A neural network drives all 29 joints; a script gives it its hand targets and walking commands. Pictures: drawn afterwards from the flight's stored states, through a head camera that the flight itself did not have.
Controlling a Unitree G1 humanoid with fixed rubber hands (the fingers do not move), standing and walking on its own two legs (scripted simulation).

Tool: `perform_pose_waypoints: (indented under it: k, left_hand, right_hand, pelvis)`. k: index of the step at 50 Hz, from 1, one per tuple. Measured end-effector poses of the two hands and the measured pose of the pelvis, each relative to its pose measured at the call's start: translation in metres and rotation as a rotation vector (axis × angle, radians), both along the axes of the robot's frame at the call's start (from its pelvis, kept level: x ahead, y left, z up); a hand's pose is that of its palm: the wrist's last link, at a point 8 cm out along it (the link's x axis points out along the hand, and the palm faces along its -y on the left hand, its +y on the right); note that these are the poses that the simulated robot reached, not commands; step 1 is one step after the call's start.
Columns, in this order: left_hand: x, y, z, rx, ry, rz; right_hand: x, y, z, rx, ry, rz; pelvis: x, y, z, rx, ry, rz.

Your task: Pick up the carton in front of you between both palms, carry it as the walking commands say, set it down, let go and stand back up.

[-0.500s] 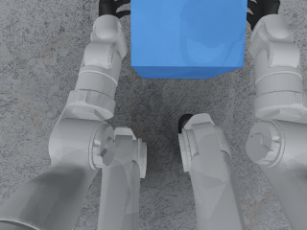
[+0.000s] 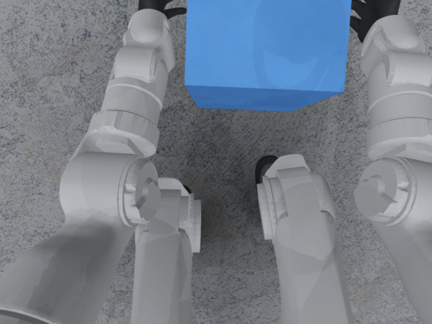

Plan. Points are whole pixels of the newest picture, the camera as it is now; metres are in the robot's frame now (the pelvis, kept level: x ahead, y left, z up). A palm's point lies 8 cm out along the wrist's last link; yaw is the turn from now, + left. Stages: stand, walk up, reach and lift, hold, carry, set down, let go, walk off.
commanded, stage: set down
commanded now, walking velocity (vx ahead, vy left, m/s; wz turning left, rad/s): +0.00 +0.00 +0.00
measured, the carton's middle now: (254, 44) +0.50 -0.13 -0.25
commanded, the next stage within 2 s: let go in 1.80 s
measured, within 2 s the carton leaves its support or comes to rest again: rests again in 0.58 s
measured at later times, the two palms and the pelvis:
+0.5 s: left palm (153, 6) +0.56 +0.02 -0.17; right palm (373, 14) +0.50 -0.29 -0.17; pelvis +0.00 +0.00 -0.01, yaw -1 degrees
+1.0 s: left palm out of the picture +0.56 +0.03 -0.12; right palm out of the picture +0.49 -0.33 -0.12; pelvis -0.01 -0.01 +0.01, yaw -2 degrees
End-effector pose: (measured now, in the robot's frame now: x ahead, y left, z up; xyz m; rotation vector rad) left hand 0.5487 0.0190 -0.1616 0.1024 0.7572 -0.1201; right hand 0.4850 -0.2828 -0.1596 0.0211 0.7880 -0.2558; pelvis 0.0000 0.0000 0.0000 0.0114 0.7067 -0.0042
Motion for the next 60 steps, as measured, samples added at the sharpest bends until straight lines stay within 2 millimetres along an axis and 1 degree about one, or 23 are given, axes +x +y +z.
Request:
perform_pose_waypoints:
  k: [8, 10, 20, 24, 27, 30, 33, 35, 37, 41, 44, 46, 50, 53, 56, 60]
  left_hand:
    - [0.002, 0.001, -0.001, -0.011, -0.009, -0.019]
    - [0.003, 0.0, -0.002, -0.017, -0.011, -0.03]
    - [0.01, 0.001, -0.005, -0.037, -0.033, -0.042]
    - [0.012, 0.001, -0.007, -0.038, -0.046, -0.05]
    - [0.008, 0.005, -0.018, -0.011, -0.028, -0.07]
    - [-0.001, 0.017, -0.036, 0.022, 0.003, -0.046]
    - [-0.006, 0.032, -0.05, 0.042, 0.009, -0.021]
    - [-0.006, 0.037, -0.054, 0.043, -0.005, -0.015]
    - [-0.004, 0.037, -0.051, 0.038, -0.029, -0.014]
    - [0.003, 0.033, -0.033, 0.028, -0.085, -0.009]
    - [0.008, 0.027, -0.011, 0.032, -0.121, -0.004]
    - [0.01, 0.023, 0.008, 0.034, -0.138, 0.0]
    - [0.013, 0.016, 0.046, 0.044, -0.138, 0.012]
    - [0.015, 0.014, 0.071, 0.05, -0.12, 0.02]
    - [0.017, 0.015, 0.092, 0.052, -0.111, 0.027]
    - [0.018, 0.018, 0.114, 0.05, -0.114, 0.033]
  right_hand:
    - [0.001, -0.002, -0.001, 0.011, -0.01, 0.013]
    - [0.003, 0.0, -0.003, 0.018, -0.014, 0.021]
    - [0.009, -0.004, -0.007, 0.016, -0.037, 0.017]
    - [0.012, -0.004, -0.01, 0.021, -0.044, 0.007]
    - [0.005, -0.005, -0.023, 0.014, -0.004, 0.004]
    - [-0.011, -0.015, -0.041, -0.009, 0.037, -0.048]
    - [-0.022, -0.03, -0.052, -0.038, 0.038, -0.092]
    - [-0.022, -0.039, -0.053, -0.05, 0.016, -0.106]
    - [-0.018, -0.045, -0.05, -0.054, -0.016, -0.11]
    - [-0.005, -0.048, -0.032, -0.043, -0.08, -0.102]
    - [0.003, -0.048, -0.012, -0.031, -0.121, -0.094]
    - [0.005, -0.047, 0.005, -0.027, -0.144, -0.09]
    - [0.001, -0.048, 0.039, -0.024, -0.151, -0.092]
    - [-0.003, -0.05, 0.063, -0.026, -0.138, -0.094]
    - [-0.004, -0.051, 0.084, -0.029, -0.135, -0.092]
    - [-0.002, -0.051, 0.107, -0.035, -0.14, -0.087]
  pelvis:
    - [-0.002, -0.001, -0.002, -0.002, -0.012, -0.002]
    - [-0.002, -0.001, -0.002, -0.003, -0.016, -0.003]
    - [-0.001, -0.001, -0.005, -0.005, -0.028, -0.006]
    - [0.001, -0.001, -0.007, -0.003, -0.034, -0.007]
    - [0.002, -0.002, -0.008, 0.001, -0.041, -0.008]
    - [0.003, -0.004, -0.008, 0.002, -0.047, -0.011]
    - [0.002, -0.005, -0.009, 0.001, -0.057, -0.013]
    - [0.002, -0.006, -0.011, 0.001, -0.065, -0.014]
    - [0.0, -0.008, -0.013, 0.002, -0.075, -0.015]
    - [-0.003, -0.01, -0.016, 0.007, -0.093, -0.022]
    - [-0.005, -0.011, -0.013, 0.012, -0.096, -0.034]
    - [-0.006, -0.011, -0.008, 0.016, -0.095, -0.04]
    - [-0.007, -0.012, 0.012, 0.027, -0.074, -0.051]
    - [-0.005, -0.012, 0.029, 0.033, -0.042, -0.058]
    - [-0.003, -0.013, 0.045, 0.038, -0.007, -0.065]
    - [0.002, -0.014, 0.063, 0.042, 0.031, -0.069]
